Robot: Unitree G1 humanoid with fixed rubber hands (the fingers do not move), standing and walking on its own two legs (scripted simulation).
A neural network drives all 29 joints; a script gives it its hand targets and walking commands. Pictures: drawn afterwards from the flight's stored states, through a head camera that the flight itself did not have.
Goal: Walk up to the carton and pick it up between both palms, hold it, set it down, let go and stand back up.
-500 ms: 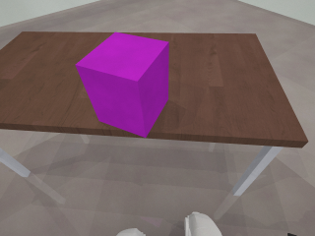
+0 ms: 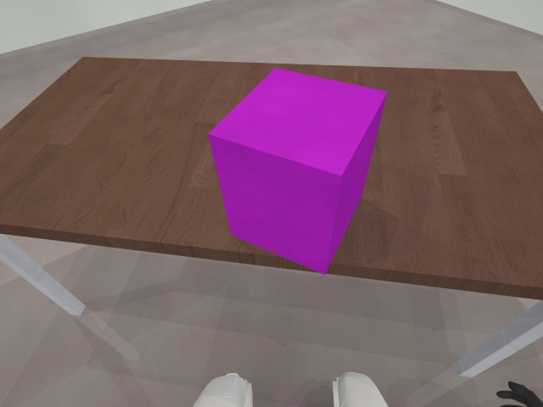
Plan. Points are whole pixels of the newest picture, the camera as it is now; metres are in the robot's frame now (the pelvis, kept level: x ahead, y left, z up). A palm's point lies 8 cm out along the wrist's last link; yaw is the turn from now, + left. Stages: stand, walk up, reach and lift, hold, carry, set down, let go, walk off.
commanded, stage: walk up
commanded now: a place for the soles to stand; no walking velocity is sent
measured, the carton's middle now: (300, 171) +0.48 -0.01 +0.06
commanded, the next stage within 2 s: none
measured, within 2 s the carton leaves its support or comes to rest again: neither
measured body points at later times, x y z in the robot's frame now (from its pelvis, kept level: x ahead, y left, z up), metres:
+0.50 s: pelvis +0.05 +0.01 +0.02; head +0.08 +0.02 +0.47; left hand +0.19 +0.33 -0.10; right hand +0.11 -0.32 -0.09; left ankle +0.07 +0.13 -0.67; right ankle +0.11 -0.11 -0.67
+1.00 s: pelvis +0.06 +0.00 +0.05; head +0.08 +0.00 +0.50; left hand +0.18 +0.31 -0.07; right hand +0.14 -0.32 -0.07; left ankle +0.07 +0.13 -0.67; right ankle +0.11 -0.11 -0.67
